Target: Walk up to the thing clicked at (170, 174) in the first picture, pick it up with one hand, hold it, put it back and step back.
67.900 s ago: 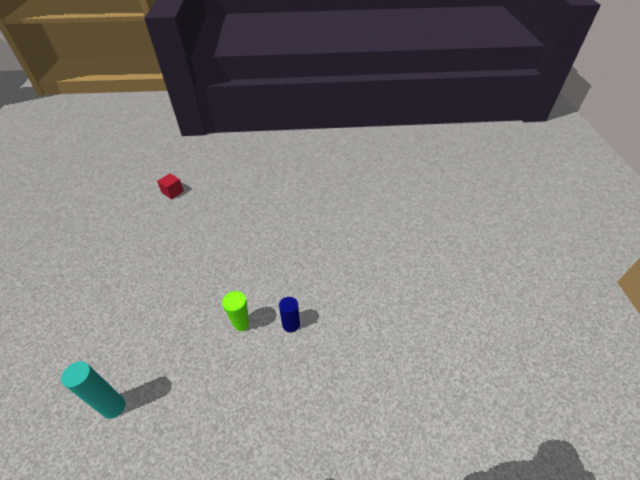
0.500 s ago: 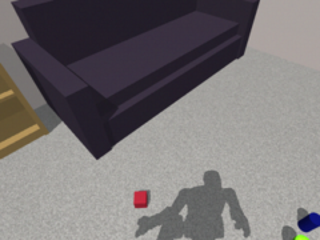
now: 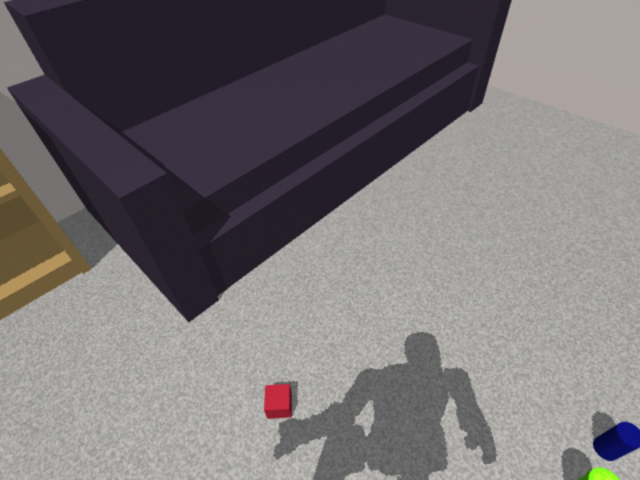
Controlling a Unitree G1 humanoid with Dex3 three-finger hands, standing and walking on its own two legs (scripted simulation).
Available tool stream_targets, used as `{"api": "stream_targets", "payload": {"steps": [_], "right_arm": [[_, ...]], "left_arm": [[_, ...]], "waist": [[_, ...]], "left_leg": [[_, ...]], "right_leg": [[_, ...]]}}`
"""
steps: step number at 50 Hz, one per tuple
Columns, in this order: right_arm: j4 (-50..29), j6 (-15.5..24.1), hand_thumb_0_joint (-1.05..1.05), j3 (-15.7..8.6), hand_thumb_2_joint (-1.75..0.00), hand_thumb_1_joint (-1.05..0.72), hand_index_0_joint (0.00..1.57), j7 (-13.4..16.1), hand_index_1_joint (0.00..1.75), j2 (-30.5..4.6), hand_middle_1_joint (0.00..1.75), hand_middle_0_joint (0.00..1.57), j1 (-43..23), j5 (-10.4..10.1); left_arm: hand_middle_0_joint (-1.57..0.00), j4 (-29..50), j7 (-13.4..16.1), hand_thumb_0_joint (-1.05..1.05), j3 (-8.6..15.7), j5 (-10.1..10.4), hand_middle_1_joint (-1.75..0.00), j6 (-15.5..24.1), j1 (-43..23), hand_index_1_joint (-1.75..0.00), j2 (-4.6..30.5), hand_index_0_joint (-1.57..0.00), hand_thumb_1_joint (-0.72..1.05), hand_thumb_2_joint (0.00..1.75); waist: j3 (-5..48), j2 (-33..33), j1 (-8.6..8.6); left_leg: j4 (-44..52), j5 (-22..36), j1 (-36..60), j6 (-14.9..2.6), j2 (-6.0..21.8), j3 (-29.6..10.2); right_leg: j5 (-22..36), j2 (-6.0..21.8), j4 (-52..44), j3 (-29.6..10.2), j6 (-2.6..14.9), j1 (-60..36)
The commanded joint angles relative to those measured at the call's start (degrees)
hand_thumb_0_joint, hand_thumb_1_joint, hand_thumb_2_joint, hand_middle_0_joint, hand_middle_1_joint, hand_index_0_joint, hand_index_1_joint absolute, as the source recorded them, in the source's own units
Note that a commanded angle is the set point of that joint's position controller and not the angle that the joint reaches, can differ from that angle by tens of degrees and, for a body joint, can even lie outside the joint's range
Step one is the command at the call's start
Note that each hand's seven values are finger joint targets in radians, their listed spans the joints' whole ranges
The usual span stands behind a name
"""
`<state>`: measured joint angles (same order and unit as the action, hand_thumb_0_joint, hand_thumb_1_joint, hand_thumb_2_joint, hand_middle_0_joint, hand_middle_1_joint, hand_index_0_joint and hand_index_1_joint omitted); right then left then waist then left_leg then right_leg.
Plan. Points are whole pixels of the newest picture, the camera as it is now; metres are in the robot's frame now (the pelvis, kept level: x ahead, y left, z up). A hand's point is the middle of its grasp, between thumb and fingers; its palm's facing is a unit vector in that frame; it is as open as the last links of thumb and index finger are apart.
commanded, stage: stand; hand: left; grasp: from above
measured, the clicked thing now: (278, 401) +0.49 +0.18 -0.74
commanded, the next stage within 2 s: step back in 0.94 s
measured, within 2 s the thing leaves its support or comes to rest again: neither
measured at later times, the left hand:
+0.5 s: hand out of the picture +0.08 +0.24 -0.15, palm faces +0.00 -0.94 -0.34, open 7.4 cm
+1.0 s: hand out of the picture +0.09 +0.24 -0.15, palm faces +0.00 -0.94 -0.34, open 7.4 cm
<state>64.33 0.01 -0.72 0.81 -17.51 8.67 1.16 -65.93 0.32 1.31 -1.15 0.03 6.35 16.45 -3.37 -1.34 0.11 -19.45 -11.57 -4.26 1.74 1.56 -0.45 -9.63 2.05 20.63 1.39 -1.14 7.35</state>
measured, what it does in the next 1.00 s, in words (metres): stands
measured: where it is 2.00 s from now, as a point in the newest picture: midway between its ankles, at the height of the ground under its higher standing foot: outside the picture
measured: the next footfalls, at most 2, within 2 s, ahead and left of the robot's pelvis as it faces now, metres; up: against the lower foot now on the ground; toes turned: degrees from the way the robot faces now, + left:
right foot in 1.74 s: -0.14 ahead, -0.07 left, +0.00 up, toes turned -4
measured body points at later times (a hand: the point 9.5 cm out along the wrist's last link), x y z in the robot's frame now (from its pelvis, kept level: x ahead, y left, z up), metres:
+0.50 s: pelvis +0.01 -0.01 +0.00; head +0.02 -0.02 +0.45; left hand +0.08 +0.28 -0.13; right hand +0.07 -0.30 -0.14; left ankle -0.01 +0.14 -0.75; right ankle +0.02 -0.13 -0.75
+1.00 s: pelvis +0.00 -0.01 +0.00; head +0.02 -0.02 +0.45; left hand +0.09 +0.29 -0.13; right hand +0.07 -0.31 -0.14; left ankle -0.01 +0.14 -0.75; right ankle +0.02 -0.13 -0.75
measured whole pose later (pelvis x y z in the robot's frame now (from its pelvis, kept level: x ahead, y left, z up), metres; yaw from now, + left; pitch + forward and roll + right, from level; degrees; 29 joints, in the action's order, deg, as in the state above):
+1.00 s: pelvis +0.00 -0.01 +0.00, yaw -1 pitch -2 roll +0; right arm 63.3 -1.0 -1.2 -0.2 -19.9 6.4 0.5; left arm -63.2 -0.3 2.1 -0.2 0.3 5.2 18.7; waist -4.3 -1.4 -0.4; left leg -22.7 -13.0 -7.1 2.1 3.2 -0.3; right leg -10.0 0.4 21.7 1.3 0.0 9.5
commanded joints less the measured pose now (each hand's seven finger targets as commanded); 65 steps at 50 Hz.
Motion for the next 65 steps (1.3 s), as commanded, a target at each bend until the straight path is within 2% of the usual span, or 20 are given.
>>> {"api": "stream_targets", "payload": {"steps": [1,6,8,13,20,28,46,47,49,50,52,54,57,59,60,61,62,63,64,65], "right_arm": [[-2.4,1.15,0.0,-1.75,-0.9,-0.9,0.2,0.56,0.3,-10.93,0.3,0.2,-1.14,0.01],[-2.73,1.59,0.0,-2.24,-0.9,-0.9,0.2,0.51,0.3,-11.81,0.3,0.2,-1.93,-0.09],[-2.45,1.4,0.0,-2.05,-0.9,-0.9,0.2,0.44,0.3,-11.15,0.3,0.2,-2.09,-0.08],[-2.56,1.45,0.0,-2.19,-0.9,-0.9,0.2,0.44,0.3,-11.97,0.3,0.2,-2.56,-0.04],[-2.3,1.09,0.0,-2.06,-0.9,-0.9,0.2,0.31,0.3,-12.18,0.3,0.2,-2.65,-0.04],[-2.69,1.36,0.0,-1.99,-0.9,-0.9,0.2,0.24,0.3,-12.76,0.3,0.2,-3.33,-0.1],[-2.8,1.12,0.0,-2.04,-0.9,-0.9,0.2,-0.1,0.3,-13.15,0.3,0.2,-3.2,-0.07],[-3.97,0.16,0.0,-3.0,-0.9,-0.9,0.2,-0.3,0.3,-16.18,0.3,0.2,-5.53,-0.62],[-5.41,-0.37,0.0,-3.0,-0.9,-0.9,0.2,-0.36,0.3,-14.69,0.3,0.2,-3.32,-1.43],[-5.79,-0.8,0.0,-3.07,-0.9,-0.9,0.2,-0.36,0.3,-13.89,0.3,0.2,-1.96,-1.65],[-7.26,-1.89,0.0,-3.99,-0.9,-0.9,0.2,-0.6,0.3,-13.94,0.3,0.2,-0.7,-1.21],[-8.75,-2.49,0.0,-4.31,-0.9,-0.9,0.2,-0.97,0.3,-13.71,0.3,0.2,1.24,-1.33],[-9.48,-2.12,0.0,-4.72,-0.9,-0.9,0.2,-0.72,0.3,-14.59,0.3,0.2,4.29,-1.0],[-9.34,-1.46,0.0,-5.13,-0.9,-0.9,0.2,-0.53,0.3,-14.24,0.3,0.2,5.44,0.29],[-10.22,-1.02,0.0,-5.91,-0.9,-0.9,0.2,-0.32,0.3,-17.03,0.3,0.2,4.31,1.47],[-11.5,-0.56,0.0,-6.86,-0.9,-0.9,0.2,-0.29,0.3,-21.65,0.3,0.2,2.37,2.08],[-12.56,-0.39,0.0,-7.62,-0.9,-0.9,0.2,-0.23,0.3,-25.25,0.3,0.2,2.51,1.16],[-13.22,-0.25,0.0,-7.6,-0.9,-0.9,0.2,0.04,0.3,-23.63,0.3,0.2,1.03,1.0],[-13.68,-0.06,0.0,-6.61,-0.9,-0.9,0.2,0.55,0.3,-20.69,0.3,0.2,-2.02,0.8],[-14.5,-0.03,0.0,-6.22,-0.9,-0.9,0.2,1.02,0.3,-19.01,0.3,0.2,-3.96,1.01]], "left_arm": [[-0.2,2.6,0.92,0.0,2.06,0.24,-0.3,0.88,-1.08,-0.3,11.55,-0.2,0.9,0.9],[-0.2,3.13,0.94,0.0,2.4,0.21,-0.3,1.34,-1.81,-0.3,12.4,-0.2,0.9,0.9],[-0.2,3.01,0.93,0.0,2.3,0.32,-0.3,1.32,-1.93,-0.3,12.18,-0.2,0.9,0.9],[-0.2,3.46,0.92,0.0,2.4,0.35,-0.3,1.53,-2.18,-0.3,12.65,-0.2,0.9,0.9],[-0.2,3.34,0.79,0.0,2.33,0.34,-0.3,1.39,-2.33,-0.3,13.28,-0.2,0.9,0.9],[-0.2,3.79,0.65,0.0,2.36,0.53,-0.3,1.52,-2.63,-0.3,13.7,-0.2,0.9,0.9],[-0.2,4.46,0.55,0.0,2.06,0.52,-0.3,1.76,-3.04,-0.3,14.36,-0.2,0.9,0.9],[-0.2,5.67,0.7,0.0,4.66,1.61,-0.3,1.12,-3.22,-0.3,19.33,-0.2,0.9,0.9],[-0.2,7.55,1.0,0.0,5.25,1.72,-0.3,0.84,-1.69,-0.3,20.13,-0.2,0.9,0.9],[-0.2,8.5,1.05,0.0,5.68,1.61,-0.3,0.66,-2.14,-0.3,20.86,-0.2,0.9,0.9],[-0.2,11.74,1.2,0.0,5.8,0.46,-0.3,0.36,-4.68,-0.3,20.87,-0.2,0.9,0.9],[-0.2,14.32,1.36,0.0,5.8,-0.44,-0.3,0.02,-6.93,-0.3,20.15,-0.2,0.9,0.9],[-0.2,16.72,1.64,0.0,5.02,-0.58,-0.3,-0.92,-8.23,-0.3,19.11,-0.2,0.9,0.9],[-0.2,17.57,1.39,0.0,4.35,0.34,-0.3,-2.13,-7.74,-0.3,18.47,-0.2,0.9,0.9],[-0.2,18.22,1.29,0.0,3.88,1.0,-0.3,-2.68,-5.78,-0.3,15.85,-0.2,0.9,0.9],[-0.2,18.47,1.52,0.0,3.35,1.38,-0.3,-2.96,-3.89,-0.3,12.95,-0.2,0.9,0.9],[-0.2,18.42,2.34,0.0,4.02,0.67,-0.3,-3.13,-5.09,-0.3,15.19,-0.2,0.9,0.9],[-0.2,17.55,2.71,0.0,4.3,0.28,-0.3,-3.28,-6.11,-0.3,16.23,-0.2,0.9,0.9],[-0.2,17.17,2.82,0.0,4.09,0.72,-0.3,-3.33,-4.49,-0.3,16.25,-0.2,0.9,0.9],[-0.2,16.8,2.7,0.0,3.9,1.32,-0.3,-3.38,-1.93,-0.3,15.85,-0.2,0.9,0.9]], "waist": [[0.61,1.7,0.38],[3.93,2.02,-0.03],[2.93,1.93,0.08],[4.45,1.07,-0.07],[2.48,1.68,-0.06],[4.43,0.92,0.04],[3.42,1.77,-0.19],[-2.82,3.14,0.29],[1.97,5.79,-0.19],[3.98,7.51,-0.34],[6.63,12.03,-0.47],[7.2,12.65,-1.39],[8.16,11.73,-1.89],[6.46,7.69,-2.83],[5.81,-0.58,-1.57],[5.8,-11.41,0.2],[6.14,-11.55,-2.74],[5.6,-8.74,-2.71],[5.71,-4.92,-0.84],[5.79,-5.33,0.86]], "left_leg": [[4.2,4.27,-4.13,-2.29,4.9,-4.02],[2.89,8.89,-1.2,-2.19,5.44,-3.83],[3.34,7.36,-1.92,-2.2,5.31,-3.8],[2.98,8.92,-0.79,-2.22,5.51,-3.26],[3.7,5.01,-2.32,-2.03,5.35,-3.17],[3.67,8.37,-0.89,-2.08,5.95,-3.07],[3.93,5.64,-1.63,-2.07,5.95,-2.8],[-3.1,12.04,-6.61,-3.26,4.29,-2.97],[-11.59,10.02,-5.62,-2.91,1.24,-0.07],[-16.21,5.72,-6.77,-2.53,-1.1,0.94],[-29.7,-17.72,-9.52,-3.39,-4.01,-0.46],[-34.26,-20.12,-10.64,-4.63,-2.74,-4.49],[-23.25,-12.43,-10.52,-3.5,-2.03,-2.04],[-6.5,1.63,-7.56,-3.04,-2.05,0.0],[-1.0,13.33,-5.86,-4.05,4.81,-9.05],[0.35,28.57,-0.57,-7.11,14.43,-21.94],[-0.24,32.07,-4.98,-12.13,19.16,-25.91],[-0.38,32.04,-5.05,-12.61,18.88,-24.95],[-3.75,36.11,-1.51,-11.48,14.97,-18.14],[-5.89,38.18,0.73,-8.18,11.17,-12.83]], "right_leg": [[1.77,4.63,-3.79,-4.49,1.69,-1.14],[7.83,5.2,-3.01,-4.65,1.88,-2.28],[6.07,4.81,-3.38,-4.35,1.66,-1.71],[9.59,5.24,-3.21,-4.84,1.82,-2.61],[4.56,4.87,-4.25,-5.11,1.84,-1.49],[9.87,5.31,-2.92,-5.11,2.3,-2.68],[6.6,5.1,-4.06,-5.52,2.25,-1.91],[18.5,5.36,-0.82,-7.43,2.9,2.75],[24.16,8.88,-1.12,-10.26,7.03,2.26],[24.45,11.42,-1.7,-12.32,9.78,1.68],[23.17,17.1,-2.06,-16.9,15.32,3.8],[23.67,16.31,1.54,-13.75,15.79,5.75],[23.35,12.92,7.7,-11.09,12.3,4.42],[16.27,9.18,13.45,-9.06,8.68,6.35],[6.84,3.31,19.83,-7.24,5.66,10.01],[-21.43,-6.66,27.73,-5.81,3.46,20.02],[-28.27,-8.49,35.39,-12.17,2.61,18.85],[-26.95,-8.53,41.39,-14.72,2.85,19.12],[-23.57,-8.67,45.26,-16.0,2.69,21.89],[-19.84,-8.74,46.42,-15.62,2.72,24.48]]}}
